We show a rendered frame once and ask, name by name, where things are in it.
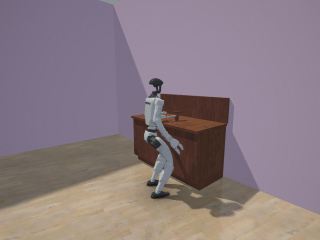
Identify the robot right thigh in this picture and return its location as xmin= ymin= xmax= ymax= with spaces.
xmin=149 ymin=136 xmax=173 ymax=169

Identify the counter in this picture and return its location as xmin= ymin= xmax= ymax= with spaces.
xmin=131 ymin=93 xmax=230 ymax=191

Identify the robot right upper arm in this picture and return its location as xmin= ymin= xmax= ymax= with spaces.
xmin=153 ymin=98 xmax=164 ymax=125

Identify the right robot hand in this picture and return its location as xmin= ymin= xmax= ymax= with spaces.
xmin=169 ymin=138 xmax=184 ymax=155

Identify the right robot shin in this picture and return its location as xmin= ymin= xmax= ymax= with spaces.
xmin=155 ymin=163 xmax=174 ymax=194

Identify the left robot hand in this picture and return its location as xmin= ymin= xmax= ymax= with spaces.
xmin=160 ymin=111 xmax=167 ymax=119

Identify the robot right forearm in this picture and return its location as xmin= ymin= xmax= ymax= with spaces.
xmin=155 ymin=118 xmax=173 ymax=142

